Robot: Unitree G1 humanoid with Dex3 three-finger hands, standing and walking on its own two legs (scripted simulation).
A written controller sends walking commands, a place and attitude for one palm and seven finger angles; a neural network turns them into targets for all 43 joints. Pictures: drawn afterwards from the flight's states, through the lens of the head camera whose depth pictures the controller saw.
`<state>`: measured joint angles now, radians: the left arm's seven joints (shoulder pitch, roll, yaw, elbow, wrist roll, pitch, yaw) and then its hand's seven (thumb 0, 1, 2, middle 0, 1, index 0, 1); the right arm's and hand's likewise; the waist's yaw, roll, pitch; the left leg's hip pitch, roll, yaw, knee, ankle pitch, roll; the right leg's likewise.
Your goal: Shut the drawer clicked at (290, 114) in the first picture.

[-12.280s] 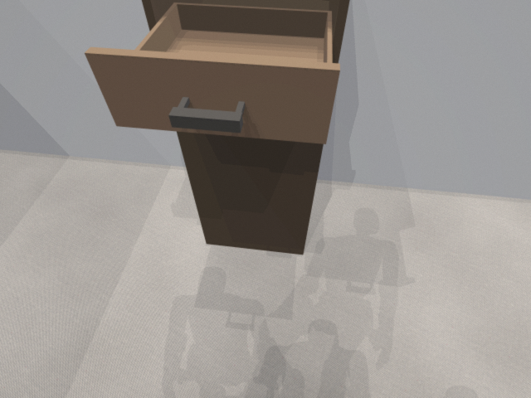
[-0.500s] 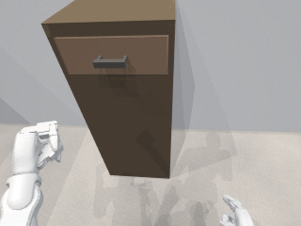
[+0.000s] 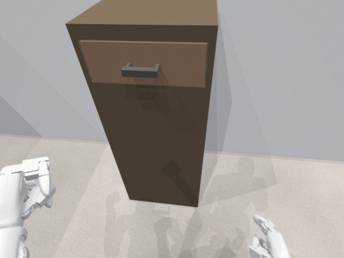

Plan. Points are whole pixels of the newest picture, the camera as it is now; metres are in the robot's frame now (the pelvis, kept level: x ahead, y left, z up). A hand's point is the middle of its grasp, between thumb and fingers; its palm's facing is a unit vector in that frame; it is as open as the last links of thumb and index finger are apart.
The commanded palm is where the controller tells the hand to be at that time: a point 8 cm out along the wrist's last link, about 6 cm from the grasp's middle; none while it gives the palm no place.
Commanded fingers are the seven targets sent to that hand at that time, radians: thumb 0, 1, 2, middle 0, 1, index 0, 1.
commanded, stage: step back with the hand held close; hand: left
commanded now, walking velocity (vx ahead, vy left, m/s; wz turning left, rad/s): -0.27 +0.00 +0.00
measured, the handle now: (141, 69) +0.59 +0.17 +0.17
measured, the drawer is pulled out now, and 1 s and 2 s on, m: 0.00 0.00 0.00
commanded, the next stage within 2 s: stop stepping back and stand still in 1.38 s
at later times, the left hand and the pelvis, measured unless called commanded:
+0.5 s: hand (38, 207) +0.15 +0.25 +0.15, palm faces +0.31 -0.81 -0.49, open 3.2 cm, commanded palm +0.09 +0.29 +0.17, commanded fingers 0.00 0.90 0.90 -1.40 -1.60 -1.40 -1.60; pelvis -0.05 +0.01 -0.01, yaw -1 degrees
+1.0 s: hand out of the picture +0.07 +0.25 +0.16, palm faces +0.37 -0.81 -0.46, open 3.2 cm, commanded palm +0.01 +0.30 +0.17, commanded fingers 0.00 0.90 0.90 -1.40 -1.60 -1.40 -1.60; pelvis -0.11 +0.01 -0.02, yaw +2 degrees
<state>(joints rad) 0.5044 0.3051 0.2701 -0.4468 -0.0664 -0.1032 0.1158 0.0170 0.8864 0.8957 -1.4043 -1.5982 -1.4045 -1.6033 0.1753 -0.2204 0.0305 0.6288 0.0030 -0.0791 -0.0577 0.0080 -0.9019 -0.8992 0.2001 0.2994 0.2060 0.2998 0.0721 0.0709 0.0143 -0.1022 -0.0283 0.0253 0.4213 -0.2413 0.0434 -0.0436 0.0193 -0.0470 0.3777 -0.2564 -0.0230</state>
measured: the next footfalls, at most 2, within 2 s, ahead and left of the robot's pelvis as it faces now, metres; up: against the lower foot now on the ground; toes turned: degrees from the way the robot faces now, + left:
right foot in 1.42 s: -0.28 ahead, -0.12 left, +0.00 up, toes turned -3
right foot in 1.98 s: -0.27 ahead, -0.01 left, +0.00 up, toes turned -4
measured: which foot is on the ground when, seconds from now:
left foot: down 0.00-1.00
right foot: down 0.00-1.00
